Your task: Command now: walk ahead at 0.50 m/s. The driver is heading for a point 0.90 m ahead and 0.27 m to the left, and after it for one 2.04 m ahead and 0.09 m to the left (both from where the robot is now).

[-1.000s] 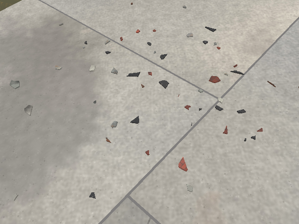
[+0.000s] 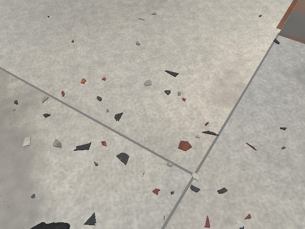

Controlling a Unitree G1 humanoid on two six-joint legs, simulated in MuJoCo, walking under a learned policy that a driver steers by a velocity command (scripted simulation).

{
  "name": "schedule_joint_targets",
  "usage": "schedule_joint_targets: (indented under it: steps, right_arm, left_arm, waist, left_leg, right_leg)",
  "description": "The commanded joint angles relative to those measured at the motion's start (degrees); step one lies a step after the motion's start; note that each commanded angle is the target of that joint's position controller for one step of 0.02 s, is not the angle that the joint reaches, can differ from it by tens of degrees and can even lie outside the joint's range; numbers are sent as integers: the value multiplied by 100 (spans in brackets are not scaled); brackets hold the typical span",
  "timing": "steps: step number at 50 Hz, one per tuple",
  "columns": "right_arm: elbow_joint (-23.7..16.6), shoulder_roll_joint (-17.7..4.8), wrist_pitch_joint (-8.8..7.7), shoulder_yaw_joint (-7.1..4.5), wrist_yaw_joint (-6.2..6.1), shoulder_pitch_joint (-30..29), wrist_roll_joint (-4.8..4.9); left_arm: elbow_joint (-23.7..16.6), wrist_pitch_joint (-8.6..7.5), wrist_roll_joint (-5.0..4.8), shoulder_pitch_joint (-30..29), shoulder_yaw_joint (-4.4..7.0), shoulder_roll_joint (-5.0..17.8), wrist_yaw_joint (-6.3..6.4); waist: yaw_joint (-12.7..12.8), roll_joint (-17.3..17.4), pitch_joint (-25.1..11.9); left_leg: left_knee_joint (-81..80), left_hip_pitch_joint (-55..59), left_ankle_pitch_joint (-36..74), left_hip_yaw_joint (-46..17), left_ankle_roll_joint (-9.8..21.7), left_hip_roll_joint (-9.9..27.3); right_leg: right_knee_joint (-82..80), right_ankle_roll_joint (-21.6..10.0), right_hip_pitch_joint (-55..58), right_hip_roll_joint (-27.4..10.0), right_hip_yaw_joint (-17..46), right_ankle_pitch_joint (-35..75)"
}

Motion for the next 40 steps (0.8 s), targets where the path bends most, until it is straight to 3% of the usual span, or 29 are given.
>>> schedule_joint_targets:
  steps: [1,2,5,7,11,13,16,19,20,21,22,23,24,25,26,27,28,31,34,37,40]
  right_arm:
    - [-669,-756,-244,-174,15,-537,-28]
    - [-648,-690,-199,-175,33,-394,-40]
    - [-607,-418,-39,-112,20,-269,-82]
    - [-760,-367,-14,-81,1,-696,-135]
    - [-942,-233,-104,-16,66,-1532,-122]
    - [-1044,-251,-141,-14,110,-1895,-82]
    - [-1197,-374,-174,-55,185,-2189,-54]
    - [-1171,-534,-198,-127,230,-1907,-74]
    - [-1030,-661,-200,-210,212,-1389,-87]
    - [-784,-931,-185,-349,158,-522,-95]
    - [-706,-1449,-157,-468,113,216,-195]
    - [-614,-1481,-122,-471,151,447,-149]
    - [-642,-995,-127,-330,156,290,-88]
    - [-693,-864,-133,-281,152,-123,-79]
    - [-733,-765,-141,-252,156,-454,-130]
    - [-755,-632,-165,-217,168,-661,-186]
    - [-756,-553,-193,-195,172,-765,-225]
    - [-624,-594,-283,-218,166,-696,-148]
    - [-462,-740,-237,-273,81,-416,-115]
    - [-339,-828,-157,-307,-12,-154,-67]
    - [-188,-885,-87,-333,-61,189,-27]
  left_arm:
    - [-24,-9,49,873,231,706,38]
    - [-25,-33,115,766,205,632,38]
    - [126,-135,25,694,232,687,29]
    - [248,-145,24,763,269,820,72]
    - [437,-82,-4,1012,289,963,136]
    - [589,-49,-43,1302,312,1074,136]
    - [775,42,-89,1494,336,1130,157]
    - [867,152,-90,1439,370,1206,205]
    - [863,190,-79,1327,362,1204,218]
    - [840,211,-19,1364,286,1017,232]
    - [668,156,81,1774,123,559,228]
    - [715,48,35,2193,14,228,199]
    - [694,-25,-115,1724,162,854,151]
    - [535,-64,-197,1240,208,1007,133]
    - [485,-74,-124,963,200,952,163]
    - [479,-49,-51,920,216,881,175]
    - [518,-2,-33,1042,211,786,175]
    - [532,128,24,1053,176,568,217]
    - [282,106,98,405,155,490,238]
    - [129,16,63,-206,113,368,174]
    - [-22,-59,16,-774,90,347,88]
  waist:
    - [492,-177,-603]
    - [298,-344,-577]
    - [92,-408,-395]
    - [167,-358,-154]
    - [472,-298,19]
    - [640,-295,54]
    - [656,-349,126]
    - [394,-467,-76]
    - [75,-455,-388]
    - [-294,-316,-1005]
    - [-329,620,-1923]
    - [-214,1731,-2408]
    - [-363,1060,-1865]
    - [-265,733,-1109]
    - [-133,348,-702]
    - [32,328,-474]
    - [175,452,-486]
    - [286,404,-385]
    - [161,218,-162]
    - [-32,249,-59]
    - [-218,274,31]
  left_leg:
    - [657,-2577,701,-177,-28,637]
    - [538,-2243,896,-216,-77,765]
    - [45,-2023,1084,-94,-283,872]
    - [-563,-2278,1576,-41,-409,917]
    - [-2192,-2049,2967,151,-404,731]
    - [-2625,-1932,3246,217,-374,609]
    - [-3033,-2108,2978,111,-179,552]
    - [-3260,-1645,2339,232,68,391]
    - [-3410,-891,2302,420,196,210]
    - [-3322,415,2408,401,372,250]
    - [-3195,2466,2235,-1353,971,1550]
    - [-4165,3425,955,-3651,1531,2248]
    - [-4469,3075,116,-3552,1327,2134]
    - [-4591,2325,306,-2800,1148,1989]
    - [-4712,1606,905,-2247,1080,1776]
    - [-4864,1084,1533,-1831,1055,1587]
    - [-5009,781,1932,-1555,1041,1450]
    - [-5309,444,2723,-1025,1175,1302]
    - [-5423,571,3085,-823,1182,1206]
    - [-5386,595,2914,-600,1009,999]
    - [-5224,710,2762,-714,972,1053]
  right_leg:
    - [-1575,-1071,2535,-1680,2322,607]
    - [-1743,-1071,2147,-1565,2080,874]
    - [-2180,-1194,1516,-1457,1539,1166]
    - [-2366,-1200,1384,-1393,1249,1224]
    - [-2424,-919,1425,-1100,678,1062]
    - [-2372,-877,1639,-1204,686,866]
    - [-2096,-776,2275,-1508,810,926]
    - [-1531,-588,2736,-1641,839,1821]
    - [-887,-466,2682,-1458,667,2663]
    - [225,-288,2246,-1140,432,2783]
    - [2284,49,545,-558,124,1080]
    - [3635,258,-997,215,558,-2488]
    - [4198,191,-1625,-119,1008,-2452]
    - [4126,121,-1850,-416,799,-1909]
    - [3870,129,-1706,-656,664,-1407]
    - [3573,158,-1460,-834,664,-1050]
    - [3430,197,-1121,-934,691,-819]
    - [2991,367,-1011,-978,588,-489]
    - [1985,546,-1407,-934,580,273]
    - [811,621,-1200,-728,534,1116]
    - [139,636,-965,-534,487,1390]
Keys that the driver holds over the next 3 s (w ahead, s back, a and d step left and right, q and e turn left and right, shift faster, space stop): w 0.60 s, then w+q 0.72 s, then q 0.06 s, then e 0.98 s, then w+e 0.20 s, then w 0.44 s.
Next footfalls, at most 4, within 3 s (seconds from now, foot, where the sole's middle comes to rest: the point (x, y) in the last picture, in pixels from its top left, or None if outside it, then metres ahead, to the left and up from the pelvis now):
0.42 left None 0.41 0.15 -0.76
0.96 right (167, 170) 0.71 -0.06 -0.76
1.46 left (97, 141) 0.88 0.28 -0.76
1.98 right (143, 130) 0.94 0.05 -0.76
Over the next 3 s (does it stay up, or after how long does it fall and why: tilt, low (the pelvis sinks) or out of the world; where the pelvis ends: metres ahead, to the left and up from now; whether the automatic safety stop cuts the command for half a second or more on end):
stays up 1.07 0.07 0.01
